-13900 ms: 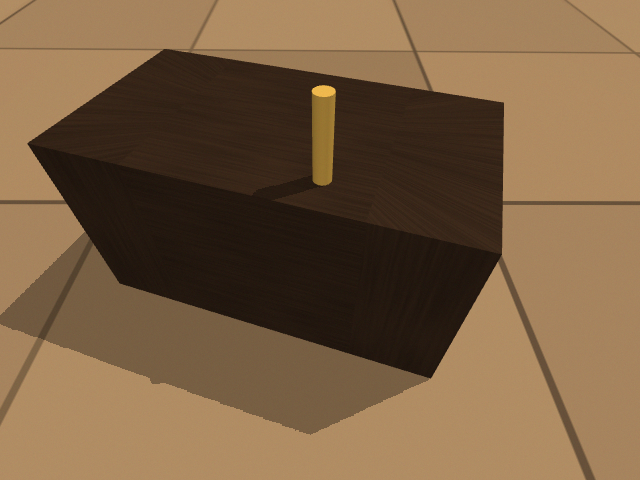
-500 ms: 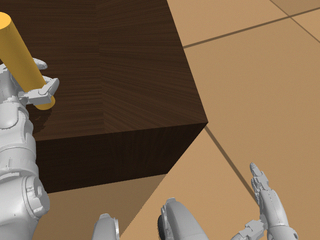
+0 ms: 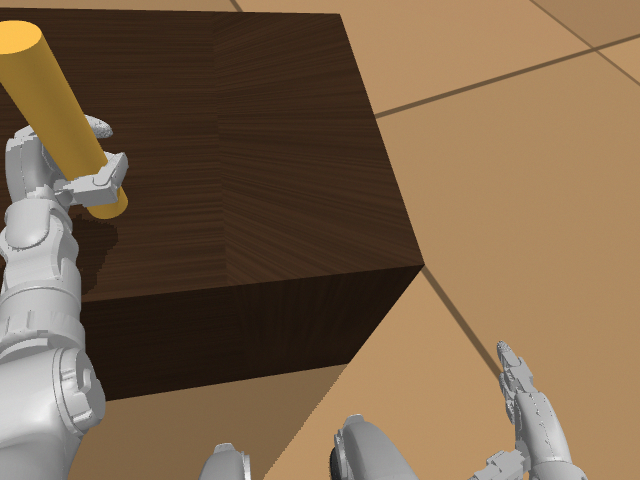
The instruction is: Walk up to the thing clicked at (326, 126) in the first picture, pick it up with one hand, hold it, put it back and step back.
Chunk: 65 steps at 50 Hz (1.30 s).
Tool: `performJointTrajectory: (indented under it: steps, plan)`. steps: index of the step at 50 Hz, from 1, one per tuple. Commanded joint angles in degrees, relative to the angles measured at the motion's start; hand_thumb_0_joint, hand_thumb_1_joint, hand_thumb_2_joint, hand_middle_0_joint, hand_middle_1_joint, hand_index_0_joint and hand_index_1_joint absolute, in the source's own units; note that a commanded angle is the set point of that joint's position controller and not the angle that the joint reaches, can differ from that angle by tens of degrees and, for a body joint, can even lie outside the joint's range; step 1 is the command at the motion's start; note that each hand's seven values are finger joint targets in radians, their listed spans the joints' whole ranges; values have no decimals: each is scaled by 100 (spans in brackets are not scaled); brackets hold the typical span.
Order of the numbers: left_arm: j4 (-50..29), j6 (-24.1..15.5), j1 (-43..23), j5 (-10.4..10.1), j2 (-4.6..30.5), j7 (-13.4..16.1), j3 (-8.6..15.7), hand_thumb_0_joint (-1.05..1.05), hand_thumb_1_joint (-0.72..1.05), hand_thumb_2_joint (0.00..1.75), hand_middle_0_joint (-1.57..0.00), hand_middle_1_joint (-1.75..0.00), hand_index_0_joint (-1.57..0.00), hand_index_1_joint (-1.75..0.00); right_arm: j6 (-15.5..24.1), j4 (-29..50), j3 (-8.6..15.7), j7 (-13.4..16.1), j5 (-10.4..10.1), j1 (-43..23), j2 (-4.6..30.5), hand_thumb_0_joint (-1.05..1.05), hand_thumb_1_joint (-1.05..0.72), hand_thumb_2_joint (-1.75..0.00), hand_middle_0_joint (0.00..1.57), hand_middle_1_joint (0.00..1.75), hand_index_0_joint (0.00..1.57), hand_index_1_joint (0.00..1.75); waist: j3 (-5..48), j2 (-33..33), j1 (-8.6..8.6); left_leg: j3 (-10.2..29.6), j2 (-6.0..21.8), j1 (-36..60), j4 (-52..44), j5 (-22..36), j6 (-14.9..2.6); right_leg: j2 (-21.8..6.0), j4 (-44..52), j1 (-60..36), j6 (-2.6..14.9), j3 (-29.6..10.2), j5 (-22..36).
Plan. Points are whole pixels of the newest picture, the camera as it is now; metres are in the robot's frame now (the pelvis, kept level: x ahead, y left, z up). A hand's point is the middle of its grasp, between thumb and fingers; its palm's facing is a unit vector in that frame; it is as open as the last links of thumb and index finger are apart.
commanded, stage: settle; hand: left
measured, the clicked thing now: (70, 140) +0.50 +0.22 +0.12
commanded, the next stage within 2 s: lift in 0.32 s
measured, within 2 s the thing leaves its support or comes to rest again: neither
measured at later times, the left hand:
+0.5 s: hand (88, 147) +0.50 +0.21 +0.11, palm faces +0.15 -0.99 +0.00, open 6.5 cm
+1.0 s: hand (69, 134) +0.45 +0.20 +0.17, palm faces +0.14 -0.99 -0.01, open 6.5 cm
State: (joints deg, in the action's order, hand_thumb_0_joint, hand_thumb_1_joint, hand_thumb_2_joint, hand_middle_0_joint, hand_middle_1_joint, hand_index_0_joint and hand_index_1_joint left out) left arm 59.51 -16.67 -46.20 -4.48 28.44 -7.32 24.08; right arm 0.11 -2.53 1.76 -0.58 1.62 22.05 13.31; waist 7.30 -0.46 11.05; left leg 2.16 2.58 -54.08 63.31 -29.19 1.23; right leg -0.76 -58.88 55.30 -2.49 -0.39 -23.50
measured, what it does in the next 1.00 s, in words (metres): stands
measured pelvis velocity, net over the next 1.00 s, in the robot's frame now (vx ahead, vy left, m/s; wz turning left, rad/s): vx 0.02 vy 0.00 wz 0.00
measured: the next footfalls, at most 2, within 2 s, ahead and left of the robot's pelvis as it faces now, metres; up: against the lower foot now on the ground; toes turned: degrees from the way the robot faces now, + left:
none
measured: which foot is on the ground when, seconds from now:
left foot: down 0.00-1.00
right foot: down 0.00-1.00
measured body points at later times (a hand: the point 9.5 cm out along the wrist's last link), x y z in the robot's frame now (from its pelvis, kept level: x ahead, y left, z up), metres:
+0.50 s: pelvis +0.00 +0.00 +0.01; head +0.10 +0.02 +0.45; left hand +0.49 +0.26 +0.11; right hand +0.15 -0.27 -0.02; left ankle +0.01 +0.13 -0.66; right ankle +0.04 -0.15 -0.66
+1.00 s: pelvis +0.02 +0.00 +0.04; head +0.05 +0.00 +0.48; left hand +0.44 +0.25 +0.17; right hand +0.17 -0.27 +0.00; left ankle +0.01 +0.13 -0.66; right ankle +0.04 -0.15 -0.66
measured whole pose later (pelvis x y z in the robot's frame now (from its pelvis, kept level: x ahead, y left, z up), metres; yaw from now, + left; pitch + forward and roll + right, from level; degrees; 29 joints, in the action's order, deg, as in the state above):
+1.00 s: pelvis +0.02 +0.00 +0.04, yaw +0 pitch +11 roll -1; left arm 38.9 -5.5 -33.8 -8.6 19.7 -4.4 17.7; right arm 0.4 -13.9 5.4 1.6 -1.7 21.2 13.1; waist 8.0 1.3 4.4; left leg 0.7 2.3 -35.8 51.0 -26.3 1.3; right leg -1.3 -48.5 38.1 -2.4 -1.2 -21.5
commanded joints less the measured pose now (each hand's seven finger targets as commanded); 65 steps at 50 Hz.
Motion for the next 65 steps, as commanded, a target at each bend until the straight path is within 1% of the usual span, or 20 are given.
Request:
performJointTrajectory:
  steps: [1,5,6,7,14,15,22,29,32,35,37,38,43,45,50,54,55,56,60,65]
  plan:
    - [-1854,-496,-2883,-161,1457,83,133,0,42,134,-141,-146,-142,-147,281,1032,642,80,-33,-151,957,0,55,-5,5,5,5,5,3195,1034,-131,-94,-99,1930,-829,2546,-65,145,518,-1726,330,190,1984]
    - [-1527,-459,-2776,-95,1355,123,41,0,43,136,-141,-147,-142,-148,261,764,550,90,-28,-51,882,0,54,-5,5,5,5,5,2949,1001,-112,-77,-67,1969,-896,2597,-36,165,570,-1633,342,218,1932]
    - [-1108,-392,-2447,-78,1110,98,-123,0,43,137,-141,-148,-142,-149,261,786,543,94,-40,-181,892,0,54,-5,5,5,5,5,2949,900,-96,-72,-70,1995,-894,2534,-70,157,603,-1647,330,183,1906]
    - [-1707,-460,-2836,-103,1516,102,97,0,45,140,-142,-150,-143,-151,265,824,562,105,-42,-147,919,0,55,-5,5,5,5,5,3087,1008,-123,-101,-74,2013,-906,2559,-46,150,616,-1727,331,188,1947]
    - [-1312,-297,-2522,-136,1423,91,121,0,46,139,-141,-149,-142,-150,243,508,684,92,-51,6,1014,0,55,-5,5,5,5,5,2711,945,-126,-89,-54,2111,-1056,2441,-26,177,753,-1590,338,226,1764]
    - [-1628,-312,-2768,-150,1203,79,-39,0,47,138,-141,-148,-142,-149,248,585,520,75,-62,-76,837,0,56,-5,5,5,5,5,2735,941,-113,-92,-56,2090,-1079,2410,-36,173,753,-1621,335,224,1778]
    - [-1299,-206,-2677,-178,1266,39,-8,0,49,134,-140,-149,-142,-148,261,442,647,120,-88,-202,939,0,56,-5,5,5,5,5,2646,705,-134,-188,-117,1886,-1175,2057,-108,125,909,-1946,282,142,1725]
    - [-1874,-153,-2527,-253,1221,27,-90,0,55,133,-139,-148,-142,-146,258,358,623,174,-137,-29,869,0,55,-5,5,5,5,5,2863,810,-329,-224,-149,2215,-1316,2212,-87,101,1055,-2324,271,133,1864]
    - [-2090,-98,-2425,-339,1129,58,-108,0,55,132,-140,-148,-143,-146,295,582,785,216,-183,-296,1011,0,55,-5,5,5,5,5,2860,683,-365,-212,-126,2346,-1423,2340,-63,116,1079,-2447,291,155,1938]
    - [-2502,-32,-2422,-319,1141,146,-126,0,53,133,-139,-147,-142,-146,262,189,597,232,-179,-114,796,0,55,-5,5,5,5,5,2683,809,-498,-252,-160,2329,-1473,2273,-80,108,1183,-2496,268,118,1927]
    - [-2716,39,-2299,-376,1105,206,-121,0,50,134,-140,-148,-143,-147,284,179,764,272,-207,-132,920,0,55,-5,5,5,5,5,2814,777,-478,-295,-165,2495,-1489,2380,-97,93,1231,-2708,247,102,2100]
    - [-2424,149,-1969,-409,741,216,-275,0,51,134,-140,-148,-142,-147,288,234,837,284,-231,-151,995,0,55,-5,5,5,5,5,2618,541,-454,-282,-156,2532,-1561,2344,-97,105,1263,-2687,251,114,2061]
    - [-3205,430,-1783,-410,767,280,-318,0,49,131,-140,-147,-143,-145,299,-178,797,283,-294,-71,882,0,56,-4,5,5,5,5,2432,713,-602,-297,-150,2726,-1710,2633,-68,113,1374,-2816,266,150,2226]
    - [-3283,583,-1411,-468,345,303,-485,0,46,130,-140,-146,-143,-145,343,-84,737,263,-333,-318,777,0,56,-4,5,5,5,5,2245,538,-703,-288,-146,2752,-1829,2646,-63,124,1407,-2952,276,189,2204]
    - [-3942,904,-892,-546,232,322,-526,0,48,132,-140,-147,-143,-146,375,-271,862,276,-403,-257,913,0,57,-4,5,5,5,5,2106,371,-782,-272,-133,2987,-2014,2807,-40,135,1523,-3098,275,244,2254]
    - [-4668,1125,-842,-624,37,426,-622,0,47,133,-140,-148,-143,-147,448,-394,751,351,-445,-407,784,0,57,-4,5,5,5,5,1732,157,-841,-331,-191,3018,-2196,2167,-114,112,1772,-3193,204,215,1821]
    - [-4921,1158,-905,-602,213,488,-536,0,48,133,-139,-147,-142,-146,483,-320,857,377,-445,-529,912,0,57,-4,5,5,5,5,1804,227,-845,-335,-190,3106,-2237,2164,-102,109,1784,-3240,217,220,1790]
    - [-4981,1233,-780,-570,63,519,-641,0,47,134,-140,-148,-143,-147,482,-411,684,382,-446,-305,701,0,57,-4,5,5,5,5,1841,280,-867,-319,-187,3195,-2251,2307,-84,105,1762,-3270,227,240,1889]
    - [-5424,1506,-434,-584,-33,606,-678,0,48,136,-140,-149,-143,-149,542,-512,823,438,-470,-463,855,0,56,-4,5,5,5,5,1683,238,-873,-319,-211,3318,-2358,2258,-92,92,1886,-3417,212,238,1854]
    - [-5613,1907,-45,-609,-188,549,-769,0,49,137,-142,-151,-144,-150,642,-1111,678,478,-462,-407,661,0,56,-4,5,5,5,5,1227,251,-919,-368,-257,3307,-2493,1945,-129,40,2133,-3387,186,218,1613]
